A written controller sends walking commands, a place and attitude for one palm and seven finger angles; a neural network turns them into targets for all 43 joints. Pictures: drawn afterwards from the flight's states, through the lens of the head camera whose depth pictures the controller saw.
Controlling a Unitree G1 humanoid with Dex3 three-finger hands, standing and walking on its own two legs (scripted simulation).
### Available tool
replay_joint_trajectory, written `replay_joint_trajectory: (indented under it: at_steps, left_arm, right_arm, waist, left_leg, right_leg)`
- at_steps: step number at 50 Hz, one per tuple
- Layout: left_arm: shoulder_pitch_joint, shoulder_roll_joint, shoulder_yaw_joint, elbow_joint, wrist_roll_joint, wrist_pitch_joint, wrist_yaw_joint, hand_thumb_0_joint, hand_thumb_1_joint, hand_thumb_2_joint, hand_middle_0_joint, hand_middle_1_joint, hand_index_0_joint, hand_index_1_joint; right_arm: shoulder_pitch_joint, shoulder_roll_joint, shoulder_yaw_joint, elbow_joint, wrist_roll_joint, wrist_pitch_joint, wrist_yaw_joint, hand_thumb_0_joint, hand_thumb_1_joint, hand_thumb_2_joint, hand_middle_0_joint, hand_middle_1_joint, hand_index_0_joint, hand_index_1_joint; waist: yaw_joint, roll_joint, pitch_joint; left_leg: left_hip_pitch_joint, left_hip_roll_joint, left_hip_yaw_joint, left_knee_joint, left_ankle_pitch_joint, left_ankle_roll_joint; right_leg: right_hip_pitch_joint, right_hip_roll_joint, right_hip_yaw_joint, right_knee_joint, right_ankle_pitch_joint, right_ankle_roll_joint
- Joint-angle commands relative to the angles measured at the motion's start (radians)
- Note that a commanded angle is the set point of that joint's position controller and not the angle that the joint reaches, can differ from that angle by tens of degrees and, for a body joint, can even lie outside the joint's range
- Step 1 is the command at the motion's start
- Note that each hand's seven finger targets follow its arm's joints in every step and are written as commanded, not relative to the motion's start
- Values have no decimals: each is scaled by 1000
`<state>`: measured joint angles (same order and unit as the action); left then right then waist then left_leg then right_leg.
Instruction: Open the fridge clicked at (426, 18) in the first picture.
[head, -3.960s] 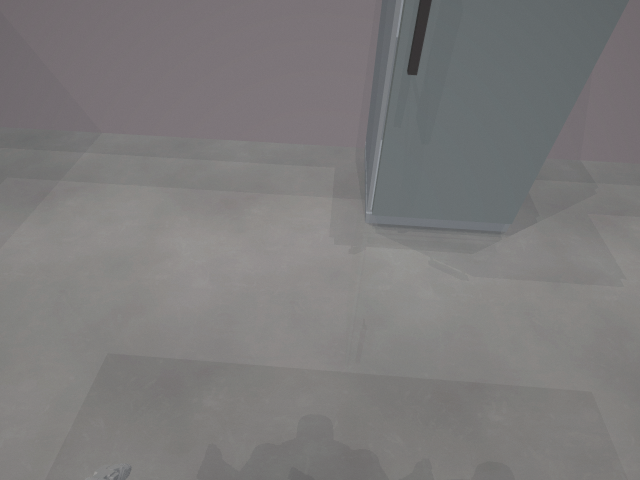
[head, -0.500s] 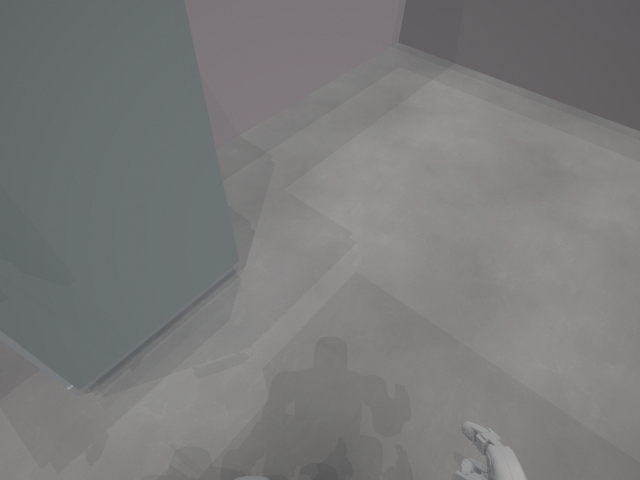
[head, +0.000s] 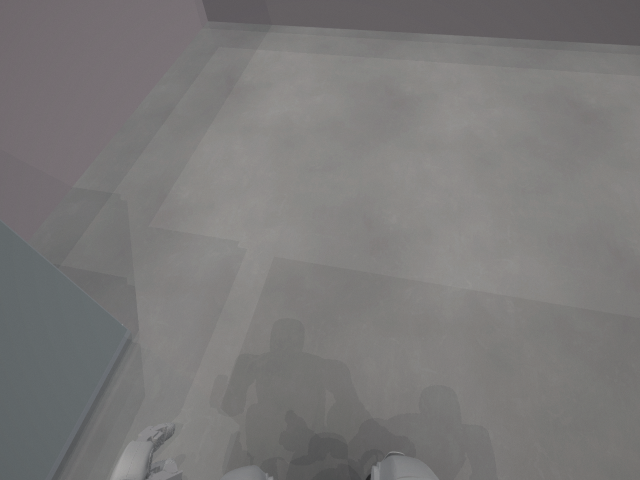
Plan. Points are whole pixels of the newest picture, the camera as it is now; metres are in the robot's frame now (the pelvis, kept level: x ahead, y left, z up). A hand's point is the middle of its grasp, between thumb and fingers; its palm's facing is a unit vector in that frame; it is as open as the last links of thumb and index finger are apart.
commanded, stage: turn to face it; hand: left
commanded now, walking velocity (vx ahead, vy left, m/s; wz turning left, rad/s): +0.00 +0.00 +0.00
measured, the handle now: out of the picture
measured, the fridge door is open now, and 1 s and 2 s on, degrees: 0 0 0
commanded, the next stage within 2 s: none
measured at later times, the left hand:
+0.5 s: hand out of the picture +0.07 +0.22 -0.16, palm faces +0.17 -0.97 -0.17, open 7.3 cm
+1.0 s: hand out of the picture +0.03 +0.18 -0.12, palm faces +0.42 -0.87 -0.27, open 7.4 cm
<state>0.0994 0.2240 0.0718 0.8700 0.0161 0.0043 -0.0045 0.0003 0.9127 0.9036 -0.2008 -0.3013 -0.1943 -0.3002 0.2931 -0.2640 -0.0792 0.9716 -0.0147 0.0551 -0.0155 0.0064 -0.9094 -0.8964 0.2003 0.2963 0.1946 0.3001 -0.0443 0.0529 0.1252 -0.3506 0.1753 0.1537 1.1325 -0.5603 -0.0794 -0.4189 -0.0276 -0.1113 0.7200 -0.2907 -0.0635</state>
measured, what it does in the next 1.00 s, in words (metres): steps on the spot, turning left: left foot, then right foot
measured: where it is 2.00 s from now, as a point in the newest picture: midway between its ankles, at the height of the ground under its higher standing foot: outside the picture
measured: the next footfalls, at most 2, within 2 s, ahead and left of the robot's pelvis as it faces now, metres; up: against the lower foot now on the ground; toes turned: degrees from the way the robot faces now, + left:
left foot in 0.34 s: +0.07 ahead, +0.13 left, +0.00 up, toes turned +11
right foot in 0.82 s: +0.09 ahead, -0.13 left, +0.00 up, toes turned +17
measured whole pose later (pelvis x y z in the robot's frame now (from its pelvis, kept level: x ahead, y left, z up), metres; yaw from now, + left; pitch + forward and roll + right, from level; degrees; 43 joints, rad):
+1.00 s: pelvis +0.01 -0.04 +0.02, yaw +26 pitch -1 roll +1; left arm 0.17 0.17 0.03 0.90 0.02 0.02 0.03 0.00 0.91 0.90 -0.21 -0.30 -0.20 -0.30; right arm 0.21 -0.29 -0.11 0.93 -0.03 0.08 0.03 0.01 -0.91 -0.90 0.20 0.30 0.19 0.30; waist -0.04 0.04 0.04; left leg -0.54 0.02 0.00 1.16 -0.37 -0.06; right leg -0.19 -0.09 -0.14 0.51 -0.30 0.00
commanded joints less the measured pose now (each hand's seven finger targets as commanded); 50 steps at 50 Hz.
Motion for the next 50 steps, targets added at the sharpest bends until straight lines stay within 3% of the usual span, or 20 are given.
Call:
replay_joint_trajectory:
  at_steps: [1, 2, 7, 12, 15, 16, 18, 19, 24, 27, 32, 38, 39, 40, 41, 42, 43, 45, 47, 50]
  left_arm:
    - [73, 168, 38, -45, -5, 6, 32, 0, 900, 900, -200, -300, -200, -300]
    - [45, 151, 33, -45, 0, 2, 36, 0, 900, 900, -200, -300, -200, -300]
    - [55, 108, 1, -4, 9, -13, 36, 0, 900, 900, -200, -300, -200, -300]
    - [78, 114, -1, 31, 8, -6, 37, 0, 900, 900, -200, -300, -200, -300]
    - [82, 109, 5, 38, -2, 2, 41, 0, 900, 900, -200, -300, -200, -300]
    - [82, 94, 5, 33, -7, 9, 41, 0, 900, 900, -200, -300, -200, -300]
    - [88, 21, 1, -2, -11, 21, 36, 0, 900, 900, -200, -300, -200, -300]
    - [41, 38, 4, -11, -2, 23, 36, 0, 900, 900, -200, -300, -200, -300]
    - [55, 33, 21, 11, -1, 14, 22, 0, 900, 900, -200, -300, -200, -300]
    - [32, 31, 19, 7, -6, 14, 22, 0, 900, 900, -200, -300, -200, -300]
    - [-2, 39, 14, -15, -13, 17, 27, 0, 900, 900, -200, -300, -200, -300]
    - [124, 76, 18, 6, -21, 14, 34, 0, 900, 900, -200, -300, -200, -300]
    - [174, 102, 25, 16, -18, 8, 38, 0, 900, 900, -200, -300, -200, -300]
    - [200, 189, 41, 13, 0, -3, 45, 0, 900, 900, -200, -300, -200, -300]
    - [170, 261, 48, -8, 8, 0, 48, 0, 900, 900, -200, -300, -200, -300]
    - [121, 238, 38, -29, 1, 7, 50, 0, 900, 900, -200, -300, -200, -300]
    - [47, 196, 32, -48, 3, 3, 50, 0, 900, 900, -200, -300, -200, -300]
    - [-8, 151, 15, -59, 2, -2, 42, 0, 900, 900, -200, -300, -200, -300]
    - [17, 129, 7, -55, 5, -10, 42, 0, 900, 900, -200, -300, -200, -300]
    - [105, 154, 10, -40, 7, -11, 42, 0, 900, 900, -200, -300, -200, -300]
  right_arm:
    - [-56, -52, 5, -117, -6, -28, -6, 0, -900, -900, 200, 300, 200, 300]
    - [-5, -40, 10, -89, -8, -24, -5, 0, -900, -900, 200, 300, 200, 300]
    - [67, 4, 28, -26, -6, -16, 1, 0, -900, -900, 200, 300, 200, 300]
    - [-7, 20, 35, -26, 4, -27, 8, 0, -900, -900, 200, 300, 200, 300]
    - [27, 19, 32, -14, 0, -30, 10, 0, -900, -900, 200, 300, 200, 300]
    - [45, 1, 27, -11, 0, -32, 12, 0, -900, -900, 200, 300, 200, 300]
    - [60, -110, 4, -36, -15, -37, 11, 0, -900, -900, 200, 300, 200, 300]
    - [52, -111, 0, -31, -21, -38, 1, 0, -900, -900, 200, 300, 200, 300]
    - [10, -81, -3, -48, -10, -57, -13, 0, -900, -900, 200, 300, 200, 300]
    - [42, -98, -16, -45, -7, -55, -12, 0, -900, -900, 200, 300, 200, 300]
    - [49, -127, -33, -46, -10, -44, -5, 0, -900, -900, 200, 300, 200, 300]
    - [-72, -152, -47, -95, -6, -24, 9, 0, -900, -900, 200, 300, 200, 300]
    - [-96, -137, -46, -106, -1, -21, 12, 0, -900, -900, 200, 300, 200, 300]
    - [-83, -72, -39, -122, 8, -18, 19, 0, -900, -900, 200, 300, 200, 300]
    - [-102, -39, -34, -151, -1, -17, 18, 0, -900, -900, 200, 300, 200, 300]
    - [-117, -97, -46, -148, -10, -10, 20, 0, -900, -900, 200, 300, 200, 300]
    - [-108, -90, -49, -133, -13, 3, 30, 0, -900, -900, 200, 300, 200, 300]
    - [-85, -81, -45, -100, -17, 12, 40, 0, -900, -900, 200, 300, 200, 300]
    - [-77, -70, -39, -97, -11, 9, 46, 0, -900, -900, 200, 300, 200, 300]
    - [-147, -64, -30, -117, -8, 10, 47, 0, -900, -900, 200, 300, 200, 300]
  waist:
    - [60, -201, -216]
    - [31, -186, -231]
    - [8, -162, -213]
    - [50, -202, -112]
    - [35, -145, -96]
    - [27, -55, -82]
    - [24, 285, -36]
    - [3, 256, -26]
    - [27, 85, -168]
    - [3, 55, -211]
    - [-20, 115, -228]
    - [45, 128, -217]
    - [75, 78, -224]
    - [87, -167, -218]
    - [90, -398, -155]
    - [77, -268, -134]
    - [36, -228, -77]
    - [5, -251, -14]
    - [4, -223, -23]
    - [49, -229, -63]
  left_leg:
    - [-189, -7, -122, 101, 114, -6]
    - [-154, -18, -119, 66, 144, -2]
    - [-56, -64, -115, -103, 199, 19]
    - [5, -87, -73, -361, 173, 30]
    - [96, -86, -66, -537, 289, 40]
    - [137, -56, -118, -629, 364, 58]
    - [56, 206, -507, -867, 514, 208]
    - [26, 218, -560, -922, 505, 267]
    - [218, 85, -376, -804, 719, 237]
    - [305, 70, -384, -776, 794, 245]
    - [324, 68, -458, -748, 833, 262]
    - [79, -10, -503, -715, 650, 202]
    - [-20, -52, -477, -670, 521, 157]
    - [-220, -161, -348, -481, 254, 79]
    - [-332, -251, -194, -228, -12, 25]
    - [-260, -190, -237, -68, 1, 41]
    - [-247, -171, -238, 19, 79, 44]
    - [-250, -142, -192, 107, 172, 24]
    - [-252, -136, -161, 96, 210, 10]
    - [-241, -128, -123, -14, 185, -8]
  right_leg:
    - [260, -253, 327, -340, 501, -105]
    - [246, -233, 274, -344, 493, -94]
    - [174, -206, 183, -395, 329, -82]
    - [158, -250, 160, -417, 194, -89]
    - [124, -252, 119, -333, 174, -40]
    - [65, -222, 85, -272, 92, 2]
    - [-39, -33, -36, 31, -183, 111]
    - [-53, -24, 26, 221, -260, 108]
    - [-138, -40, 106, 369, -123, 127]
    - [-147, -28, 100, 305, -130, 146]
    - [-99, -11, 106, 159, -182, 158]
    - [219, 28, 82, -193, -21, 135]
    - [346, -8, 98, -340, 64, 127]
    - [484, -227, 294, -476, -22, 65]
    - [381, -464, 514, -517, 2, -34]
    - [226, -479, 454, -511, -8, -77]
    - [136, -402, 350, -519, -78, -57]
    - [101, -303, 224, -480, 5, -16]
    - [154, -278, 136, -436, 154, -15]
    - [264, -296, 94, -397, 285, -33]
